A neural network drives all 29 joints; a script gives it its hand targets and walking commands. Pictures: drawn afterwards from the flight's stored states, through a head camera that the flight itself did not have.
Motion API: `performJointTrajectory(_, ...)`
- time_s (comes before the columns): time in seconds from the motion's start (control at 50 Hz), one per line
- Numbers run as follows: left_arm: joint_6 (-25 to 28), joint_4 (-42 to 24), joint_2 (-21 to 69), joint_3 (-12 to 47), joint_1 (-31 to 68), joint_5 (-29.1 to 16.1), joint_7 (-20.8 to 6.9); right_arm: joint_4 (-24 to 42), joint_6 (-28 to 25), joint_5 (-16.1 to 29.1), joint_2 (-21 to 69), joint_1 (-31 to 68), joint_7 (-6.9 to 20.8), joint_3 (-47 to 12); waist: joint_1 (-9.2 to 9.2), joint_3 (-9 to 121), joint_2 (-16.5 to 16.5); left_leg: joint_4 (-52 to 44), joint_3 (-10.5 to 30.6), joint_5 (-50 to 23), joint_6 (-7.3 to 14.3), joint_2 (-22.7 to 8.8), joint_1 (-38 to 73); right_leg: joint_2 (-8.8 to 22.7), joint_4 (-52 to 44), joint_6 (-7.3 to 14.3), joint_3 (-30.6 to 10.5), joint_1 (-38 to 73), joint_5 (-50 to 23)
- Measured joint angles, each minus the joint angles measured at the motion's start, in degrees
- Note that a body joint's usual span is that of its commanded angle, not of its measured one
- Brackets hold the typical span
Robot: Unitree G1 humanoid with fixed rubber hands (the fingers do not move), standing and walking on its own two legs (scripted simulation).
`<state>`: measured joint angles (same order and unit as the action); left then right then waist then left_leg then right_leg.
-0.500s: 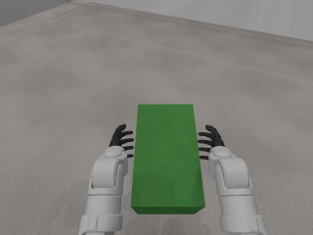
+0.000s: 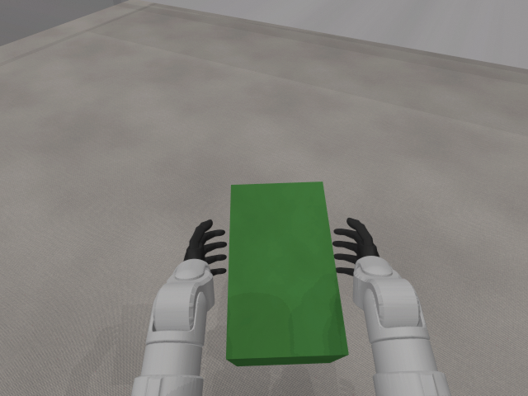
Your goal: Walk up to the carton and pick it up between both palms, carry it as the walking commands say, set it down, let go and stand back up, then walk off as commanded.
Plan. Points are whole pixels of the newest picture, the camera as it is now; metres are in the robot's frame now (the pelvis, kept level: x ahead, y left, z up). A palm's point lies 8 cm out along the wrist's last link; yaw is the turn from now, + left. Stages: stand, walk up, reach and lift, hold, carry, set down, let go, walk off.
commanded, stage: carry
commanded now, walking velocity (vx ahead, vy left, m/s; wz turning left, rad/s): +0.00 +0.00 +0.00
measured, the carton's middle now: (280, 273) +0.33 +0.00 -0.04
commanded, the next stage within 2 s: hold in 0.02 s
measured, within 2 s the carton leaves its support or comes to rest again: neither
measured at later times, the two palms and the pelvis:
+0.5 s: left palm (221, 288) +0.26 +0.09 +0.04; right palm (392, 287) +0.27 -0.17 +0.03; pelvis -0.04 -0.04 +0.00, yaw +10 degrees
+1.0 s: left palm (223, 307) +0.28 +0.10 -0.07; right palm (363, 299) +0.30 -0.15 -0.06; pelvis -0.06 -0.05 -0.02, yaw +10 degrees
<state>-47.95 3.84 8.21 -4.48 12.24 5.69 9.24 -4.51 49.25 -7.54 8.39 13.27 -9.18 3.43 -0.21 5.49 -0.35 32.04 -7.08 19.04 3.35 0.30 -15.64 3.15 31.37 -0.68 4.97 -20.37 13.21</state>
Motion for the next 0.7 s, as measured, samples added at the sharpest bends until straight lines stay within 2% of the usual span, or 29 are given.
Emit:
performJointTrajectory(0.04,1.58,2.26,0.06,0.16,0.17,1.36,-0.81,-1.69,-1.51,-1.54,-0.01,-0.13,1.04,0.26,-0.23,-1.12,0.31,-0.47,0.50,-0.23,0.23,0.03,1.37,-0.44,-1.07,0.06,-0.38,1.82,-0.70)
performJointTrajectory(0.1,5.27,8.52,-0.04,2.87,-0.28,4.17,-1.72,-4.92,-4.91,-4.47,-0.53,-2.76,2.58,0.90,-2.25,-4.16,0.84,-3.72,4.44,-2.18,0.10,0.71,5.46,-2.43,-5.92,0.43,-3.97,7.91,-3.39)
performJointTrajectory(0.16,6.52,8.74,-0.45,6.25,-2.66,3.99,-2.37,-2.91,-5.50,-4.29,-0.95,-6.31,3.27,1.83,-5.06,-4.36,0.60,-5.99,8.71,-4.23,-0.35,1.55,6.47,-3.45,-8.27,-0.01,-7.09,10.41,-4.07)
performJointTrajectory(0.2,6.96,8.02,-0.52,6.86,-3.23,3.92,-2.56,-1.76,-5.66,-3.86,-0.98,-6.96,4.05,2.46,-5.81,-4.17,-0.16,-6.95,10.11,-5.10,-0.56,2.10,7.12,-3.71,-8.77,-0.06,-9.26,11.26,-3.76)
performJointTrajectory(0.26,7.19,10.34,-0.18,4.48,-0.81,5.03,-2.78,-4.63,-6.43,-3.66,-0.74,-4.62,5.55,3.69,-5.62,-4.44,-1.57,-7.50,10.31,-5.80,-0.87,2.91,8.25,-3.36,-9.30,-0.45,-11.23,12.62,-2.73)
performJointTrajectory(0.32,7.45,14.29,0.44,1.51,2.29,6.27,-3.44,-8.39,-6.70,-4.60,-0.38,-1.90,6.34,5.23,-5.82,-4.92,-1.40,-7.36,10.75,-6.22,-1.26,2.96,9.10,-3.42,-9.27,-1.67,-11.32,13.61,-2.77)
performJointTrajectory(0.42,9.80,24.91,2.55,-5.68,9.66,9.80,-5.92,-16.67,-8.08,-7.91,0.87,3.99,6.93,11.99,-6.10,-5.38,-0.26,-5.71,11.52,-6.48,-1.92,2.75,8.92,-3.95,-6.91,-1.05,-10.75,13.24,-2.69)
performJointTrajectory(0.54,15.01,35.49,5.10,-16.99,17.74,17.27,-7.58,-25.82,-12.53,-13.29,3.34,11.09,5.42,21.29,-4.16,-5.76,0.44,-0.70,12.13,-4.99,-1.96,2.58,4.81,-5.19,-1.13,-0.37,-10.88,8.60,-1.23)
performJointTrajectory(0.7,21.71,40.73,2.31,-22.69,23.39,19.57,-9.28,-31.56,-19.44,-15.99,5.85,17.70,2.49,25.81,-3.73,-8.55,0.64,5.12,14.29,-3.95,-1.99,2.82,-3.12,-6.67,3.63,0.29,-10.32,1.18,-0.87)
